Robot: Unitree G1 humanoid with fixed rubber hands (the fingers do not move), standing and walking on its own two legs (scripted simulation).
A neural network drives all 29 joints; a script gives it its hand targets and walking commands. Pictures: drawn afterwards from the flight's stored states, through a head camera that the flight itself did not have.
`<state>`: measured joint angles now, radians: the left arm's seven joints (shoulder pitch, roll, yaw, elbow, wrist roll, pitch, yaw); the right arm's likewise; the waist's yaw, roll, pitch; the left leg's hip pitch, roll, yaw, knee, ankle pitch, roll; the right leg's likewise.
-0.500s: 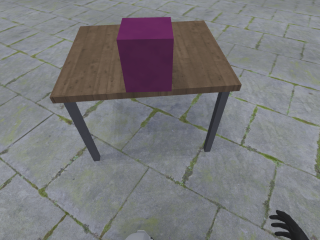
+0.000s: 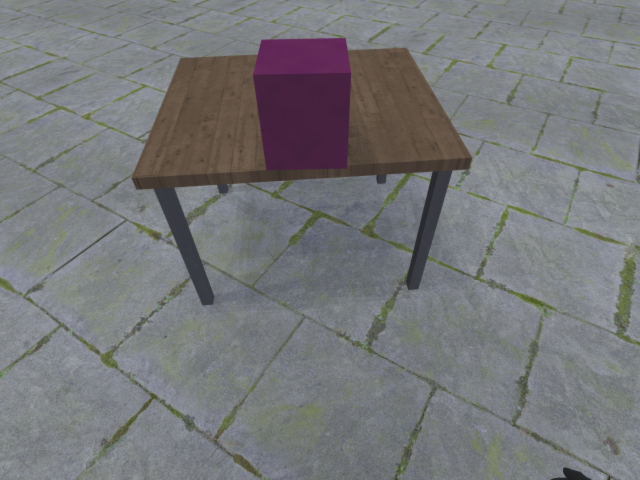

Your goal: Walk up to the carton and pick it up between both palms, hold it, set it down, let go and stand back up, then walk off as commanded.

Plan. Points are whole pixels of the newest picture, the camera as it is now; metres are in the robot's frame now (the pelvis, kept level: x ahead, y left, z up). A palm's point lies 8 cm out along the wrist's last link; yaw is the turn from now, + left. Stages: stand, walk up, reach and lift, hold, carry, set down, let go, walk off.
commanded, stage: walk off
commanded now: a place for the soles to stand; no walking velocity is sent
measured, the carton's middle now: (305, 105) +0.98 +0.05 -0.01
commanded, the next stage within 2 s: stand in 0.40 s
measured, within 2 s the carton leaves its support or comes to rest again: neither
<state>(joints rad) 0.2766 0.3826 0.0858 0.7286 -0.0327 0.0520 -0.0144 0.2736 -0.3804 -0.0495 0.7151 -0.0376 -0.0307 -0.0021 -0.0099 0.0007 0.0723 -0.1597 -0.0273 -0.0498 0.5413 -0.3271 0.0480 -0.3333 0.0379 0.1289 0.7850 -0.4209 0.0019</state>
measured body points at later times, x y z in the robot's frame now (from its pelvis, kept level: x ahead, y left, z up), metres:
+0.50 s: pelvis +0.03 -0.02 -0.01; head +0.02 -0.03 +0.44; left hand +0.12 +0.30 -0.09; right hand +0.15 -0.33 -0.10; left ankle +0.08 +0.10 -0.73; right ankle +0.00 -0.15 -0.72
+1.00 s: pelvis +0.05 +0.00 +0.00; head +0.07 -0.01 +0.45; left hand +0.17 +0.31 -0.09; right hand +0.18 -0.31 -0.10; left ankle +0.08 +0.10 -0.73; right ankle +0.03 -0.15 -0.73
